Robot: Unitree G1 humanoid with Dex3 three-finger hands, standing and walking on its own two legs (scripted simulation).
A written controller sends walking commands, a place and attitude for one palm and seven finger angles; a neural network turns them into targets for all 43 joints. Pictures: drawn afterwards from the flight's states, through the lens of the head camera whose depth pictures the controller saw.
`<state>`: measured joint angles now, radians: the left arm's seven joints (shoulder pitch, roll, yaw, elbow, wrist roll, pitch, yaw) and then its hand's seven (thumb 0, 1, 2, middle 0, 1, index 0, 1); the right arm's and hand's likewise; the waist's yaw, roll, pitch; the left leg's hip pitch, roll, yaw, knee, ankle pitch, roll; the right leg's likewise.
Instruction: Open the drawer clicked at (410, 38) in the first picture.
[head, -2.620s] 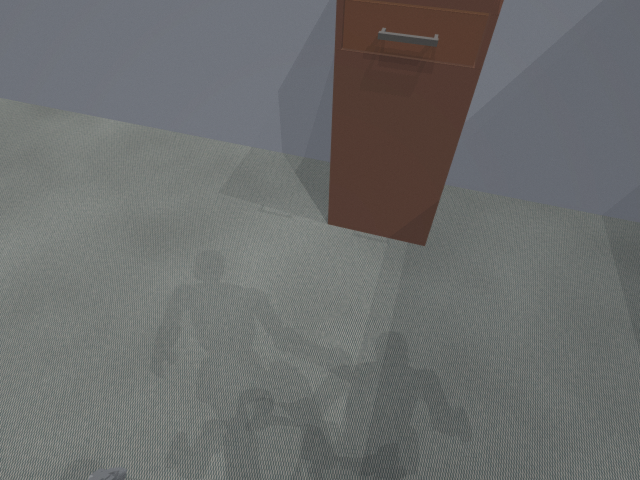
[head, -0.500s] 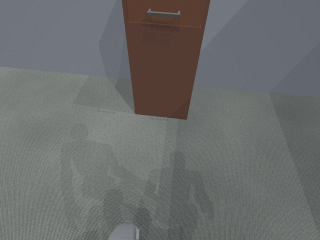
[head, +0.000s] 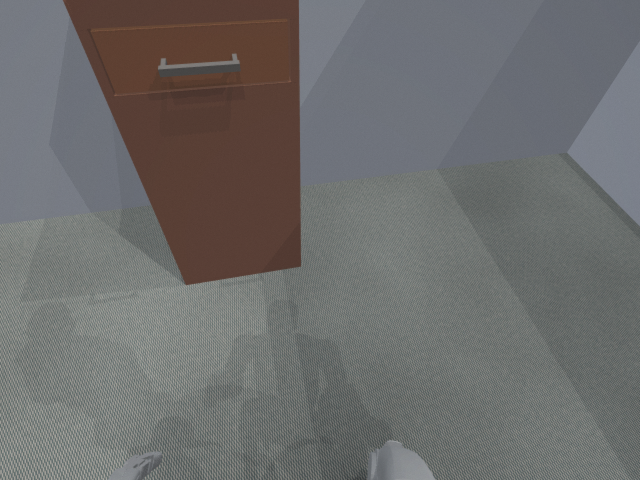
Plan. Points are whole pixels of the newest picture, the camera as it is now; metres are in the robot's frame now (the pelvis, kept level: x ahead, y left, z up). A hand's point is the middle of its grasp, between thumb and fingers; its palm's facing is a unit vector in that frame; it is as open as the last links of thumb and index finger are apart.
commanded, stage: walk to a spot facing it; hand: left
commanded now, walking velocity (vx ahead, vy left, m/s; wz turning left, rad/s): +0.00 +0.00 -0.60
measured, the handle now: (200, 64) +0.87 +0.30 +0.07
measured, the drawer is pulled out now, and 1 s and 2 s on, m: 0.00 0.00 0.00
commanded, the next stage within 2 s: turn to face it in 0.06 s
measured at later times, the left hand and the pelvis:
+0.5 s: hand (225, 434) +0.21 +0.15 -0.18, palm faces +0.01 -0.99 -0.11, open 7.3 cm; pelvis +0.10 +0.00 -0.02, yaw -1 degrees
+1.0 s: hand out of the picture +0.14 +0.16 -0.16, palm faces +0.19 -0.94 -0.28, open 7.4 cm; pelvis +0.10 -0.04 -0.01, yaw +10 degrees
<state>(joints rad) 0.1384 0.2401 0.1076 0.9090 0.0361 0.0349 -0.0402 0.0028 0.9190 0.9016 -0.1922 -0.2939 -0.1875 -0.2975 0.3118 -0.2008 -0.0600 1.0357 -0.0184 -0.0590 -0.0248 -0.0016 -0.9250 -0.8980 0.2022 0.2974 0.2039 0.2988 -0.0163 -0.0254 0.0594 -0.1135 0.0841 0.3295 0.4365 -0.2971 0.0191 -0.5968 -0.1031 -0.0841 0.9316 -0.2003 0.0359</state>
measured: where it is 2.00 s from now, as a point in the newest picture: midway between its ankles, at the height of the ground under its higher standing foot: (321, 456)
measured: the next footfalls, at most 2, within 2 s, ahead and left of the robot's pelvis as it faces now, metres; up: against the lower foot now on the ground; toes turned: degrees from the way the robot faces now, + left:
right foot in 0.14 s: +0.17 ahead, -0.13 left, +0.00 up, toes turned -12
left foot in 0.46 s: +0.17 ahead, +0.10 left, +0.00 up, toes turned +5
